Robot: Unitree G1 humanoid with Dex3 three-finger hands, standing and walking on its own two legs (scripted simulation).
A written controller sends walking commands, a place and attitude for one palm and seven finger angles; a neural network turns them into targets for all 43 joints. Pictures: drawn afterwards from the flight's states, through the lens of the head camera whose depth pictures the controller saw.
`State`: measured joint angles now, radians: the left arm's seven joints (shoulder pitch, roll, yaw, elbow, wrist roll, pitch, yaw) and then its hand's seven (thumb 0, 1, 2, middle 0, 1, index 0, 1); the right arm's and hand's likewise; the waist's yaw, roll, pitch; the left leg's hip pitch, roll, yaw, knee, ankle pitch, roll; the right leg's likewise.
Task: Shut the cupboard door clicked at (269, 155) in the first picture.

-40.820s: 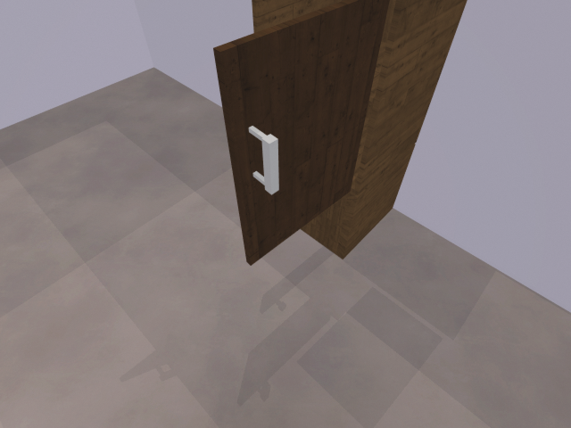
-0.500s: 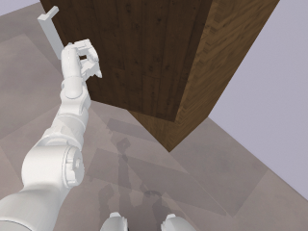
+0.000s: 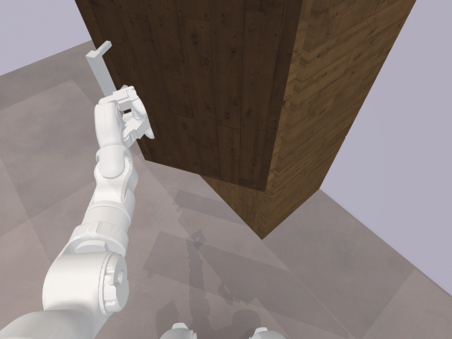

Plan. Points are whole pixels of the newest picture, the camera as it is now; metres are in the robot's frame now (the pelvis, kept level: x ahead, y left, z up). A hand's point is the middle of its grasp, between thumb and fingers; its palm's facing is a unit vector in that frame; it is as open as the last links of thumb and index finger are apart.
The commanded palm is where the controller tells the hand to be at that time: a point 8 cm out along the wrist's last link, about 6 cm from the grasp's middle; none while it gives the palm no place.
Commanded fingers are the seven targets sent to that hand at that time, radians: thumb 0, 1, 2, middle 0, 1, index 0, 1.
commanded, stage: draw the hand back to the body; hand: left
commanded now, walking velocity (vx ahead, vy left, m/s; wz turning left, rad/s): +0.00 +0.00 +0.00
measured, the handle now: (110, 75) +0.66 +0.22 +0.08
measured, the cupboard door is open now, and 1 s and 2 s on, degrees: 31 31 31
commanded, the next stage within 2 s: step back with the hand held close in 1.40 s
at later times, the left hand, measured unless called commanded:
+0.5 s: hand (65, 189) +0.32 +0.20 +0.15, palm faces +0.12 -0.97 -0.19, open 3.1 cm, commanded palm +0.28 +0.25 +0.17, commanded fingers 0.00 0.90 0.90 -0.89 -1.05 -0.89 -1.05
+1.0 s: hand out of the picture +0.21 +0.30 +0.21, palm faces +0.43 -0.81 -0.40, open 5.9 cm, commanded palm +0.15 +0.34 +0.23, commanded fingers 0.00 0.90 0.90 -0.20 -0.30 -0.20 -0.30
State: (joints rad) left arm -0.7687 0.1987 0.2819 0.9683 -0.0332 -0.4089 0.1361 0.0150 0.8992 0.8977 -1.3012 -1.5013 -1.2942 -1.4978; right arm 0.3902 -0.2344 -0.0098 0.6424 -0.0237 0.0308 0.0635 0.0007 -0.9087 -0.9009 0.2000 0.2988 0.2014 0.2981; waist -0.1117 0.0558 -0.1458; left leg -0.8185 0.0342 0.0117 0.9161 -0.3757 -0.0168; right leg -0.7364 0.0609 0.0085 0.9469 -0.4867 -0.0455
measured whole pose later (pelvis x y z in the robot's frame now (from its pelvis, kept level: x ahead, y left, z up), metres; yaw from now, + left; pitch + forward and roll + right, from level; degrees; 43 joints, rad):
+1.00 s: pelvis +0.02 +0.04 +0.06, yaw +2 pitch -3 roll +0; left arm 0.43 0.37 0.31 -0.36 -0.09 -0.02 0.09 0.01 0.89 0.90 -0.47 -0.59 -0.46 -0.59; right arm 0.19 -0.22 0.05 0.61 0.03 -0.01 -0.06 0.01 -0.90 -0.90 0.20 0.30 0.20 0.30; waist 0.06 0.07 -0.01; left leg -0.17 -0.03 0.01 0.43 -0.21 0.03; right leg -0.05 0.00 0.01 0.39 -0.29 0.01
